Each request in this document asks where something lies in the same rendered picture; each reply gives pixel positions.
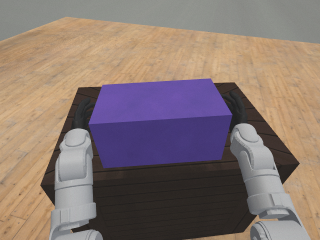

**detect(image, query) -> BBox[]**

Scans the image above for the robot left upper arm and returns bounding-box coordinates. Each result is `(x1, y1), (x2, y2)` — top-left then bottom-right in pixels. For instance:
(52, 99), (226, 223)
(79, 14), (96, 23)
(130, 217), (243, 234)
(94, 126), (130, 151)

(54, 229), (103, 240)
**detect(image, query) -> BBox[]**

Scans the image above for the robot left forearm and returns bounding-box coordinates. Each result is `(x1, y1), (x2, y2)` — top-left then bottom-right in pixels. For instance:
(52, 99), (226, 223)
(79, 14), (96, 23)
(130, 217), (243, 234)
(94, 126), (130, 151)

(49, 128), (97, 240)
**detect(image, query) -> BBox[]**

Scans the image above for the robot left hand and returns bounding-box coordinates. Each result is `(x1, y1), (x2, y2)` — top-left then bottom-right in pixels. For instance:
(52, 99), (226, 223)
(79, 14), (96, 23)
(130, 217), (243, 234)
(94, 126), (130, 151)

(70, 97), (96, 133)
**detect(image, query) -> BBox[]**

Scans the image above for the robot right hand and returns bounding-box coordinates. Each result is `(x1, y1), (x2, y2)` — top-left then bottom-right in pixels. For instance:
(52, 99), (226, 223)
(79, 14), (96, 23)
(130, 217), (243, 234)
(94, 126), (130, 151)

(220, 90), (248, 133)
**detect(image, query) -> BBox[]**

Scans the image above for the robot right forearm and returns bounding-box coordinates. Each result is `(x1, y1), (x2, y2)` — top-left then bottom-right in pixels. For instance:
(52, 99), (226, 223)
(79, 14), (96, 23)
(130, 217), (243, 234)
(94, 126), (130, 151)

(230, 123), (311, 240)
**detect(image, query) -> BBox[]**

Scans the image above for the pedestal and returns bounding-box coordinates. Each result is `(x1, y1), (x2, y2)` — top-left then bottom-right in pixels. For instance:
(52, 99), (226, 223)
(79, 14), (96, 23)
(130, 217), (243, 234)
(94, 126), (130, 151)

(40, 82), (300, 240)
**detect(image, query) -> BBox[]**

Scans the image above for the carton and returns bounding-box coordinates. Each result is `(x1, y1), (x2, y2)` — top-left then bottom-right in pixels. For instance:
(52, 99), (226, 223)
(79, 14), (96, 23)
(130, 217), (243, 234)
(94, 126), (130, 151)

(88, 78), (233, 168)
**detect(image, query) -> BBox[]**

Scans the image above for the robot right upper arm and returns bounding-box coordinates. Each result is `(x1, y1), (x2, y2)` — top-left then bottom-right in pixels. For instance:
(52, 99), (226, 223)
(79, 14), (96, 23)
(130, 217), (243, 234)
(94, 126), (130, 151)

(250, 220), (310, 240)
